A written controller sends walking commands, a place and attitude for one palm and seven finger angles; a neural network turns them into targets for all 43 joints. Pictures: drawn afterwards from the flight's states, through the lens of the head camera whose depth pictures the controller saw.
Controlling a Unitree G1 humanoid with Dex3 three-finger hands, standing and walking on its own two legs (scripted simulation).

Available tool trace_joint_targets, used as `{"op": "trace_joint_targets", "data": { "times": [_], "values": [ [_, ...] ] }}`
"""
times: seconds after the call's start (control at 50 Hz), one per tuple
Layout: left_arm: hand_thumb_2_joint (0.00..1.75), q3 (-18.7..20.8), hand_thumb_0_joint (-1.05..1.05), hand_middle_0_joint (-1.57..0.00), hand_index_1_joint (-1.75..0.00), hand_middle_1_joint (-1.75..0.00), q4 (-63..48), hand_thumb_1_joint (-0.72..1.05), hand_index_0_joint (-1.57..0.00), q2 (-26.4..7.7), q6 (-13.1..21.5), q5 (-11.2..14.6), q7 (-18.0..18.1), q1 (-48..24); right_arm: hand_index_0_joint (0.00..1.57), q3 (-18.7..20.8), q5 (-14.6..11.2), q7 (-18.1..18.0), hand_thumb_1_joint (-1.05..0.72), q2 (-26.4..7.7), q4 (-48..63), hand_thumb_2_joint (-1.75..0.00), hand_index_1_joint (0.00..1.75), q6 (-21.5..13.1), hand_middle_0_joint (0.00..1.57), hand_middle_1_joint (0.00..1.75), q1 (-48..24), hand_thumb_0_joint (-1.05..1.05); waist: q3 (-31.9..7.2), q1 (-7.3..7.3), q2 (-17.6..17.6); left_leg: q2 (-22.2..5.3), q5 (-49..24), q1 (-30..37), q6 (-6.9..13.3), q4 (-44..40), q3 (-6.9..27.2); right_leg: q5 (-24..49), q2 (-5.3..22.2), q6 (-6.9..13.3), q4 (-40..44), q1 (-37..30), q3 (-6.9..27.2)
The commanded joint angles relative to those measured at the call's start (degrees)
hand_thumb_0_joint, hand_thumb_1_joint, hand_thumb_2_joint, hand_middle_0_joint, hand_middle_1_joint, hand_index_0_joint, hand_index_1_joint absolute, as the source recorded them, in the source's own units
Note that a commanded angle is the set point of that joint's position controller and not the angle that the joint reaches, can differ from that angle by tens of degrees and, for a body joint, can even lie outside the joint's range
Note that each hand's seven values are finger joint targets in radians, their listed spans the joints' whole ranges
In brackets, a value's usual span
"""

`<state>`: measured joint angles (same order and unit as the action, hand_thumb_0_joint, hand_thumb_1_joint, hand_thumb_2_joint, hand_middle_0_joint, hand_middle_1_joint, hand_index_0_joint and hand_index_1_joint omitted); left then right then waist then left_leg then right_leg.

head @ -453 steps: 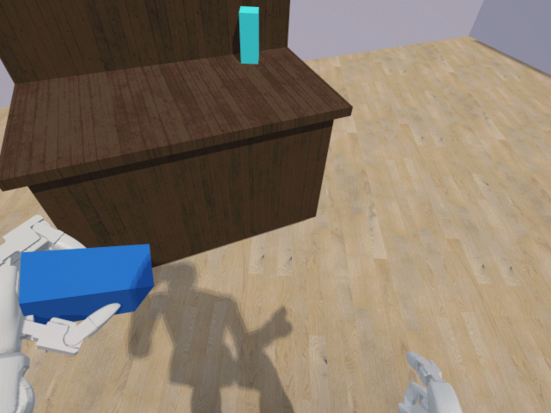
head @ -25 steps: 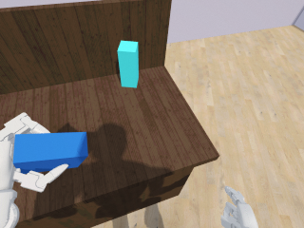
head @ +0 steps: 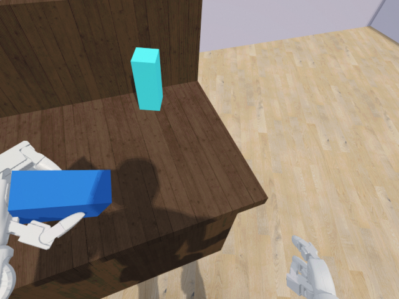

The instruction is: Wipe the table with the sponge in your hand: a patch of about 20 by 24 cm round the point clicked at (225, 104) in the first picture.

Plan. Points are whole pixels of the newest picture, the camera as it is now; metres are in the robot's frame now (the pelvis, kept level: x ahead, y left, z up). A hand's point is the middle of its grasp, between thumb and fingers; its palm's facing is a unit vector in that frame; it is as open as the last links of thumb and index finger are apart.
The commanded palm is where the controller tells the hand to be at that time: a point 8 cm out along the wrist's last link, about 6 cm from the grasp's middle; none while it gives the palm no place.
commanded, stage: shuffle to correct the standing spot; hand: left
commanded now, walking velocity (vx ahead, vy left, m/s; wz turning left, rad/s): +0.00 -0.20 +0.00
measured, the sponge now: (76, 197) +0.23 +0.21 +0.14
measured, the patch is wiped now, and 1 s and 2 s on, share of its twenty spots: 0.00 0.00 0.00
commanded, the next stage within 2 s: come to a stop and stand still in 0.10 s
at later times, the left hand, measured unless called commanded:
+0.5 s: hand (66, 192) +0.23 +0.22 +0.15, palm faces +0.33 -0.84 -0.42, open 9.3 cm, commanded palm +0.17 +0.26 +0.17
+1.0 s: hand (7, 194) +0.22 +0.29 +0.16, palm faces +0.37 -0.85 -0.38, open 9.3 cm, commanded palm +0.16 +0.33 +0.17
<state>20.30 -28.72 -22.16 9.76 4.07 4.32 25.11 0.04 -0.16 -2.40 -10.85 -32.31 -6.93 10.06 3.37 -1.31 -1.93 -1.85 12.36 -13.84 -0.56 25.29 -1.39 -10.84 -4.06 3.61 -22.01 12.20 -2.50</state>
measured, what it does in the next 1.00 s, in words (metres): stands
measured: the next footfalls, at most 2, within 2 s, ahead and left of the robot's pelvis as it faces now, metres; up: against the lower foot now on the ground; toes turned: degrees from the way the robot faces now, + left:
none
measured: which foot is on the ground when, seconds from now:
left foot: down 0.00-1.00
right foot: down 0.00-1.00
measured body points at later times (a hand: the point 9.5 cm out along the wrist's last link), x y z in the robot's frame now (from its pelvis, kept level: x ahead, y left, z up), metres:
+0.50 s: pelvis +0.02 -0.02 +0.00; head +0.04 -0.02 +0.45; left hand +0.21 +0.27 +0.17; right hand +0.19 -0.26 -0.09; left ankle +0.01 +0.12 -0.74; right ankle +0.01 -0.08 -0.74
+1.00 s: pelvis +0.01 +0.04 +0.00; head +0.02 +0.06 +0.45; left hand +0.19 +0.34 +0.18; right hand +0.20 -0.17 -0.06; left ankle +0.01 +0.12 -0.74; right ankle +0.01 -0.07 -0.74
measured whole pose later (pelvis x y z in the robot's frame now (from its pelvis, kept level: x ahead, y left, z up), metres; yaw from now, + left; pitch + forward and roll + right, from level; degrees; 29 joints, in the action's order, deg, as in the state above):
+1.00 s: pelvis +0.01 +0.04 +0.00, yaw +1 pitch +0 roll -1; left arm 19.3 -27.4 -22.1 8.8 3.0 5.6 26.0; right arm -1.7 -0.4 -3.4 -10.5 -32.7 -6.0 10.7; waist 0.9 -1.5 -1.5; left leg 2.0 11.9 -11.2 2.7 22.8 -0.4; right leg -10.4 -0.7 0.3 -19.2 9.0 -2.2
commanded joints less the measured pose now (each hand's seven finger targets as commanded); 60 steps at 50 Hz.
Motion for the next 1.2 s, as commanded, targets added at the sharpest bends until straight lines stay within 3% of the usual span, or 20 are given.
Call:
{"op": "trace_joint_targets", "data": {
  "times": [0.0, 0.14, 0.2, 0.22, 0.3, 0.34, 0.42, 0.5, 0.58, 0.68, 0.82, 0.84, 1.0, 1.02, 1.18],
  "values": [
    [1.30, 7.36, 0.00, -1.20, -1.60, -1.60, -13.45, 0.10, -1.20, -9.75, 4.12, 1.24, 1.11, -3.36, 0.20, 3.52, -0.33, -0.45, -0.90, -7.99, 9.09, -0.90, 0.30, -3.27, 0.20, 0.30, -3.61, 0.00, -11.43, 0.54, 7.36, -5.29, -7.85, 3.41, 1.38, -2.09, 4.38, 9.78, 6.09, -2.49, 2.05, -2.91, 6.77],
    [1.30, 7.45, 0.00, -1.20, -1.60, -1.60, -12.37, 0.10, -1.20, -9.66, 2.92, 1.86, 0.82, -1.79, 0.20, 3.52, -0.34, -0.77, -0.90, -8.18, 8.93, -0.90, 0.30, -2.71, 0.20, 0.30, -3.58, 0.00, -11.25, 0.90, 4.05, -4.55, -5.02, 3.12, 1.74, -0.13, 3.07, 8.96, 6.51, -2.48, 2.96, -0.94, 7.39],
    [1.30, 8.15, 0.00, -1.20, -1.60, -1.60, -12.19, 0.10, -1.20, -10.30, 2.49, 1.98, 0.94, -1.76, 0.20, 3.67, -0.55, -0.86, -0.90, -8.15, 9.13, -0.90, 0.30, -2.47, 0.20, 0.30, -3.37, 0.00, -11.84, 0.89, 2.31, -3.41, -3.42, 2.85, 1.72, 2.06, 2.12, 9.11, 7.94, -2.94, 3.97, -1.22, 9.05],
    [1.30, 8.55, 0.00, -1.20, -1.60, -1.60, -12.41, 0.10, -1.20, -10.67, 2.30, 1.88, 1.63, -1.00, 0.20, 3.34, -0.97, -0.82, -0.90, -7.91, 8.82, -0.90, 0.30, -2.44, 0.20, 0.30, -4.21, 0.00, -12.04, 0.90, 3.58, -2.51, -2.53, 3.16, 1.75, 2.78, 1.73, 8.00, 8.85, -2.90, 5.01, -0.97, 10.14],
    [1.30, 7.72, 0.00, -1.20, -1.60, -1.60, -11.87, 0.10, -1.20, -9.83, 2.23, 1.37, 2.93, -0.04, 0.20, 2.53, -1.26, -0.72, -0.90, -7.61, 8.64, -0.90, 0.30, -1.99, 0.20, 0.30, -4.24, 0.00, -10.92, 0.80, 0.57, 0.01, -0.38, 1.26, 1.92, 6.08, 2.23, 4.09, 12.37, -4.01, 9.53, -1.53, 14.48],
    [1.30, 7.06, 0.00, -1.20, -1.60, -1.60, -12.28, 0.10, -1.20, -9.45, 2.28, 1.06, 3.34, 0.58, 0.20, 2.16, -1.08, -0.86, -0.90, -7.86, 8.00, -0.90, 0.30, -1.82, 0.20, 0.30, -4.88, 0.00, -10.35, 0.86, 1.67, -0.17, -1.81, 1.93, 2.19, 4.96, 2.84, 5.22, 12.48, -4.06, 9.23, -1.24, 13.44],
    [1.30, 8.23, 0.00, -1.20, -1.60, -1.60, -12.24, 0.10, -1.20, -11.20, 2.67, 0.64, 3.92, -0.61, 0.20, 2.03, -1.00, -1.21, -0.90, -8.19, 6.96, -0.90, 0.30, -1.88, 0.20, 0.30, -6.01, 0.00, -10.69, 0.55, 3.45, -1.55, -8.07, 3.66, 2.43, 1.74, 3.58, 14.74, 11.01, -5.07, 5.97, -3.73, 10.35],
    [1.30, 6.93, 0.00, -1.20, -1.60, -1.60, -10.20, 0.10, -1.20, -9.54, 2.27, 0.61, 3.72, -0.76, 0.20, 2.29, -1.07, -1.32, -0.90, -8.21, 7.32, -0.90, 0.30, -1.49, 0.20, 0.30, -5.00, 0.00, -12.19, 0.60, 1.62, -1.96, -12.48, 4.14, 2.44, 1.38, 3.37, 22.75, 10.21, -5.62, 3.71, -7.67, 8.83],
    [1.30, 5.77, 0.00, -1.20, -1.60, -1.60, -10.35, 0.10, -1.20, -8.64, 1.82, 0.37, 3.39, -0.77, 0.20, 2.41, -1.15, -1.26, -0.90, -8.20, 7.62, -0.90, 0.30, -1.12, 0.20, 0.30, -5.05, 0.00, -12.79, 0.79, 1.00, -2.49, -15.34, 5.22, 2.30, 0.33, 3.77, 23.99, 9.82, -4.46, 2.38, -8.57, 7.68],
    [1.30, 5.23, 0.00, -1.20, -1.60, -1.60, -13.11, 0.10, -1.20, -8.92, 2.11, 0.12, 3.17, -1.69, 0.20, 2.07, -0.93, -1.24, -0.90, -8.00, 7.99, -0.90, 0.30, -1.25, 0.20, 0.30, -5.15, 0.00, -12.63, 0.80, 4.36, -3.15, -16.57, 5.15, 2.19, -2.17, 5.52, 19.15, 8.86, -2.71, 2.08, -8.66, 7.00],
    [1.30, 6.18, 0.00, -1.20, -1.60, -1.60, -14.01, 0.10, -1.20, -10.27, 3.01, -0.16, 2.86, -2.69, 0.20, 1.47, -0.75, -1.57, -0.90, -7.49, 8.01, -0.90, 0.30, -2.03, 0.20, 0.30, -4.62, 0.00, -10.84, 0.70, 8.55, -3.88, -15.53, 3.35, 1.53, -5.64, 7.21, 13.57, 7.68, -2.37, 2.26, -8.33, 5.36],
    [1.30, 4.94, 0.00, -1.20, -1.60, -1.60, -13.23, 0.10, -1.20, -8.89, 3.12, -0.25, 2.67, -2.83, 0.20, 1.33, -0.57, -1.53, -0.90, -7.53, 8.07, -0.90, 0.30, -2.00, 0.20, 0.30, -4.07, 0.00, -10.22, 0.75, 8.48, -4.03, -14.85, 2.68, 1.28, -6.36, 7.56, 12.27, 7.46, -2.32, 2.24, -8.37, 4.74],
    [1.30, 3.62, 0.00, -1.20, -1.60, -1.60, -10.64, 0.10, -1.20, -7.51, 3.37, -0.90, 2.19, -4.83, 0.20, 1.38, -0.42, -1.35, -0.90, -7.77, 8.17, -0.90, 0.30, -2.41, 0.20, 0.30, -3.12, 0.00, -8.93, 0.73, 6.54, -4.20, -7.12, 0.21, 0.12, -9.56, 8.48, 7.68, 6.81, -2.56, 2.94, -8.64, 3.94],
    [1.30, 4.06, 0.00, -1.20, -1.60, -1.60, -12.31, 0.10, -1.20, -8.11, 3.78, -1.21, 2.22, -5.74, 0.20, 1.45, -0.46, -1.30, -0.90, -7.89, 7.91, -0.90, 0.30, -2.69, 0.20, 0.30, -3.69, 0.00, -9.26, 0.83, 8.25, -4.16, -6.62, 0.17, -0.21, -10.18, 8.59, 7.15, 6.27, -2.66, 2.12, -8.94, 3.67],
    [1.30, 5.20, 0.00, -1.20, -1.60, -1.60, -12.72, 0.10, -1.20, -8.72, 4.99, -1.71, 2.27, -4.36, 0.20, 1.62, -0.25, -1.08, -0.90, -7.66, 7.88, -0.90, 0.30, -3.64, 0.20, 0.30, -3.01, 0.00, -9.04, 0.49, 8.96, -4.79, -1.67, -2.30, -0.95, -11.80, 9.73, 4.89, 6.04, -2.84, 0.88, -10.49, 2.90]
  ]
}}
